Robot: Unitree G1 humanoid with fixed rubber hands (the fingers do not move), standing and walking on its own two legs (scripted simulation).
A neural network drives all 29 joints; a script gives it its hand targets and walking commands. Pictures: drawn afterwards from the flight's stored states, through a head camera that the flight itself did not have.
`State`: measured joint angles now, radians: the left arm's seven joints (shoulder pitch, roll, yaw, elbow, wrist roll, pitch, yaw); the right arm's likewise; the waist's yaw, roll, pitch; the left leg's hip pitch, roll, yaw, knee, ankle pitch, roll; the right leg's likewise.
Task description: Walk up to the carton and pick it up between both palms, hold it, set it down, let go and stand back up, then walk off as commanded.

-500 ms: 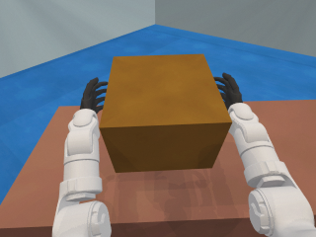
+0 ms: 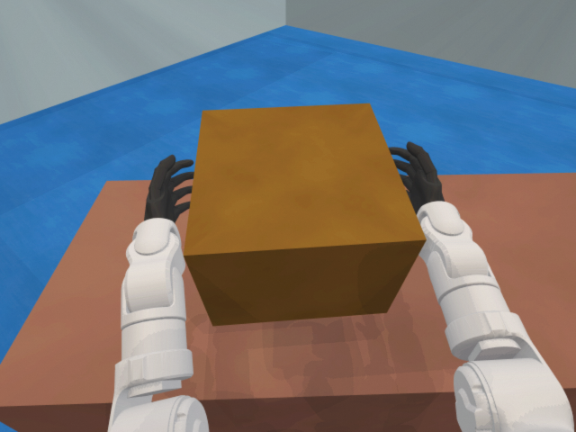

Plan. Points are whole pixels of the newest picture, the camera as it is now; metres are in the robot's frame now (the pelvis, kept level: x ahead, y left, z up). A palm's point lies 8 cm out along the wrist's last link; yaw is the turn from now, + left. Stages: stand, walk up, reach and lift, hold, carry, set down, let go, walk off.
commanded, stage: set down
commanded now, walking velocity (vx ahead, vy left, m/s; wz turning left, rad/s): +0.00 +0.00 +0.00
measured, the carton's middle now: (293, 210) +0.42 +0.01 +0.12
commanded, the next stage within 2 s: none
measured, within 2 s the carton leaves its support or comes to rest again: neither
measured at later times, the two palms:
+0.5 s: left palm (175, 229) +0.37 +0.18 +0.12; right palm (414, 207) +0.41 -0.18 +0.13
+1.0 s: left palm (189, 246) +0.37 +0.16 +0.10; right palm (417, 217) +0.42 -0.19 +0.10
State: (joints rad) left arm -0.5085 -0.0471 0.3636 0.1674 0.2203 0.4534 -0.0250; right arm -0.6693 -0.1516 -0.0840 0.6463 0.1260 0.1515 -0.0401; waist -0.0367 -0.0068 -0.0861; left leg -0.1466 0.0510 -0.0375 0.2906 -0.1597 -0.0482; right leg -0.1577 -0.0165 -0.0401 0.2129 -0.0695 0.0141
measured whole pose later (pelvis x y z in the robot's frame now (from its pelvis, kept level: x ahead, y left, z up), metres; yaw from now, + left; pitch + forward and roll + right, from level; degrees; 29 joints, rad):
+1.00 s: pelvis +0.02 -0.02 +0.00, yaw +0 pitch +3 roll +0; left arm -0.43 -0.14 0.36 0.31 0.22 0.20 0.05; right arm -0.65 -0.18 -0.15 0.87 0.08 -0.12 0.08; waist 0.03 0.00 -0.02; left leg -0.14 0.07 -0.04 0.28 -0.15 -0.06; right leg -0.17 0.00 -0.04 0.24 -0.11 -0.01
